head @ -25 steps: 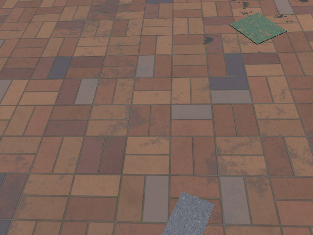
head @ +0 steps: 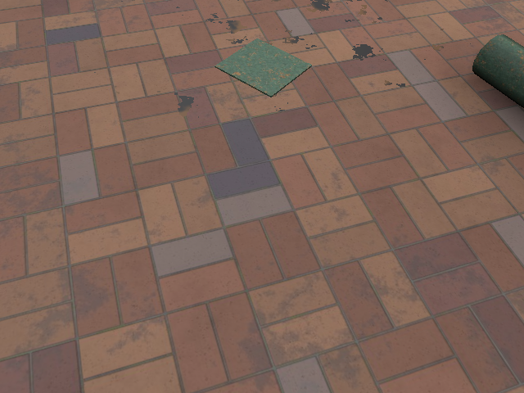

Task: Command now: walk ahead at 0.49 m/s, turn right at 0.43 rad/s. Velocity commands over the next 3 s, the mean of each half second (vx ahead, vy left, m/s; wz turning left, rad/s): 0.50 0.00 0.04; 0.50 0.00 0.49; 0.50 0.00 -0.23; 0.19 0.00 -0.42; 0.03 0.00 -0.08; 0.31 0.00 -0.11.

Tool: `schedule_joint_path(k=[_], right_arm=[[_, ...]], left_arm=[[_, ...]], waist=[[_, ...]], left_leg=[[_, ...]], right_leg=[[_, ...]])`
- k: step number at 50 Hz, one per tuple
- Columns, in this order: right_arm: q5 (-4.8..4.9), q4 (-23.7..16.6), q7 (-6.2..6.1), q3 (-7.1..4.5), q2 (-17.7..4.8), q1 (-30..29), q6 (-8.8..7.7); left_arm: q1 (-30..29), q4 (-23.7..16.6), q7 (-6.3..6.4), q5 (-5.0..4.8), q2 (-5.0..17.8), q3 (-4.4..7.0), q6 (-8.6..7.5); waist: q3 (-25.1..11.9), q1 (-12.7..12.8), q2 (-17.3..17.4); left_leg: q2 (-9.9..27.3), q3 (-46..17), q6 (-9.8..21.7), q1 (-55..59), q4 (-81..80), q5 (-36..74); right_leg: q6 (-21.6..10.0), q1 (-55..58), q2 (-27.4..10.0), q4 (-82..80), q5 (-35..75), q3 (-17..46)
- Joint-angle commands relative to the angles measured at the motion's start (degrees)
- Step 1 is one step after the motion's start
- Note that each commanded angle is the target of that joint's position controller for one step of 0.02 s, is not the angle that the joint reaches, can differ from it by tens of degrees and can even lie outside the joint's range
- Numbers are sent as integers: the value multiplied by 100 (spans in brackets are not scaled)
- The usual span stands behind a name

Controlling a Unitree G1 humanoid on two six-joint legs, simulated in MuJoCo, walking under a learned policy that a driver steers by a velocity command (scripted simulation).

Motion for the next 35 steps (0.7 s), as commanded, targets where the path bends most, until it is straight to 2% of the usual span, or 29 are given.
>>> schedule_joint_path(k=[1, 5, 7, 10, 11, 12, 13, 14, 15, 16, 17, 18, 20, 24, 28, 30, 33, 35], right_arm=[[-9, -139, 49, -41, -404, 185, -146], [35, 40, 66, -24, -495, 397, -113], [60, 205, 46, -30, -601, 713, -66], [37, 436, 18, -40, -760, 1025, 53], [30, 487, 2, -47, -820, 1039, 90], [46, 536, -6, -49, -864, 1025, 122], [89, 543, -4, -18, -800, 1006, 135], [126, 273, 12, 69, -529, 845, 109], [275, 119, 29, 190, 103, 1420, 127], [153, 250, -40, -20, -601, 1022, 201], [155, 144, -13, -42, -532, 647, 188], [141, 178, 6, -26, -387, 539, 193], [-11, 291, 81, -52, -265, 631, 348], [-63, 108, 208, -81, -72, 177, 519], [-62, -211, 280, -35, -25, -674, 523], [-63, -372, 332, 23, 14, -1130, 504], [-93, -587, 385, 46, -78, -1619, 505], [-111, -660, 377, 26, -151, -1690, 501]], left_arm=[[-31, -360, -72, 2, -67, -76, -21], [-935, -583, -134, -22, -195, -217, -101], [-1344, -689, -148, -24, -192, -260, -124], [-1528, -741, -62, -11, -96, -257, -181], [-1342, -674, -22, -3, -53, -240, -218], [-787, -482, 29, 16, 28, -194, -278], [161, -143, 103, 95, 243, -103, -365], [1235, 29, 207, 227, 756, 38, -414], [1313, 32, 266, 175, 1210, 142, -371], [1181, 29, 276, -17, 899, 116, -320], [722, 60, 262, -51, 520, -6, -343], [431, 78, 231, -74, 237, -68, -387], [181, 134, 261, -119, -32, -133, -457], [473, 371, 301, -181, 45, -88, -620], [716, 571, 322, -142, -5, -107, -613], [791, 629, 336, -139, 106, -90, -612], [1066, 775, 384, -130, 318, -42, -569], [1157, 855, 417, -119, 410, -23, -502]], waist=[[86, 146, 670], [219, -4, 707], [273, -135, 711], [307, -153, 731], [209, -49, 784], [-67, 230, 760], [-638, 619, 594], [-1481, 1038, 6], [-2086, 735, -1156], [-1642, 830, -230], [-841, 575, -157], [-438, 407, -66], [-134, 111, -207], [49, -40, -114], [335, 40, -112], [424, 132, -126], [520, 257, -62], [486, 235, -52]], left_leg=[[1601, -1097, 729, 166, -1212, 1146], [1326, -416, 570, 66, -1208, 1663], [1410, -486, 593, 271, -1173, 1798], [1604, -734, 645, 918, -712, 2687], [1607, -753, 622, 1039, -349, 3322], [1507, -695, 553, 1036, 341, 3905], [1252, -517, 435, 552, 1411, 3629], [964, -341, 310, -652, 3078, 1604], [89, -295, 132, -2548, 4827, -2093], [301, -976, 204, -2866, 5213, -1748], [499, -1083, 238, -2927, 5079, -1219], [639, -1059, 195, -2745, 4821, -889], [751, -1020, 70, -2370, 4590, -608], [782, -935, -35, -2751, 4539, 14], [788, -780, -78, -3066, 3569, 899], [723, -565, -21, -2808, 2777, 1264], [626, -249, 171, -2623, 2096, 1049], [453, -66, 360, -2450, 1830, 605]], right_leg=[[58, -563, -173, -391, 571, 261], [89, -6, -91, -2026, 1313, -310], [57, 246, -112, -2509, 1220, -581], [-51, 452, 23, -3043, 527, -712], [-113, 792, 160, -3235, 283, -742], [-204, 1535, 326, -3603, 305, -766], [-352, 2899, 275, -3814, 551, -650], [-637, 4471, -1134, -3900, -47, 794], [-1210, 5655, -2657, -4467, -83, 3156], [-1122, 5019, -2412, -4605, -90, 2967], [-916, 4301, -2089, -4769, 274, 2040], [-721, 3660, -1821, -5015, 717, 1409], [-437, 2968, -1430, -5311, 1022, 584], [-464, 2859, -1366, -5565, 1809, -199], [-443, 2864, -1208, -5616, 2015, -884], [-404, 2866, -1193, -5616, 2088, -1151], [-375, 3334, -1383, -5514, 2440, -1359], [-319, 3752, -1454, -5119, 3374, -1534]])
